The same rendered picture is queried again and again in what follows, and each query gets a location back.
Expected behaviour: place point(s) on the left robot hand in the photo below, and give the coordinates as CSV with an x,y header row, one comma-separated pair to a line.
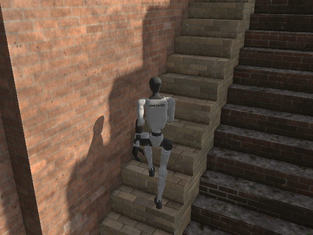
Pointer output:
x,y
135,152

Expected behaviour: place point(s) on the robot left shin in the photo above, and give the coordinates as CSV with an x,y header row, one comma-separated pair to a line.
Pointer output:
x,y
148,153

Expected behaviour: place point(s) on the left robot forearm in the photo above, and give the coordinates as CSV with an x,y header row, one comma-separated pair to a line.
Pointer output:
x,y
137,135

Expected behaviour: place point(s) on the robot shin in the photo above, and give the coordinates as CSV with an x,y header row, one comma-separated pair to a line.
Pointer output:
x,y
161,185
148,153

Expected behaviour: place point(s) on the right robot upper arm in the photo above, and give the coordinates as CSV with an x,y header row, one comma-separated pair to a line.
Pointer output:
x,y
171,109

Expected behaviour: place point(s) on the left robot upper arm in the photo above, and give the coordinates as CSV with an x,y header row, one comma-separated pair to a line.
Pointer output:
x,y
140,111

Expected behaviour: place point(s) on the robot right shin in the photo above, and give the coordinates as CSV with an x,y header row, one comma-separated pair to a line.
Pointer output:
x,y
161,185

